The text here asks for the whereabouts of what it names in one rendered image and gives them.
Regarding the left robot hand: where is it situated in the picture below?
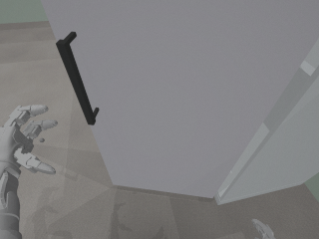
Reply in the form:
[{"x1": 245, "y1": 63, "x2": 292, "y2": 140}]
[{"x1": 0, "y1": 105, "x2": 58, "y2": 175}]

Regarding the right robot hand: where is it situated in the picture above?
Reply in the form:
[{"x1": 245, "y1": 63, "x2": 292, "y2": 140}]
[{"x1": 252, "y1": 218, "x2": 276, "y2": 239}]

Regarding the handle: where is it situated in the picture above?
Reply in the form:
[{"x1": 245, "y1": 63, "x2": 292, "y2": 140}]
[{"x1": 56, "y1": 31, "x2": 99, "y2": 125}]

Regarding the left robot forearm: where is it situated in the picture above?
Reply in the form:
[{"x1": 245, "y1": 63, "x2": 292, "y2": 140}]
[{"x1": 0, "y1": 160, "x2": 23, "y2": 239}]

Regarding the fridge door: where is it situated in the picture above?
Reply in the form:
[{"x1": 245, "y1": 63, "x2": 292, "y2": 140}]
[{"x1": 41, "y1": 0, "x2": 319, "y2": 198}]

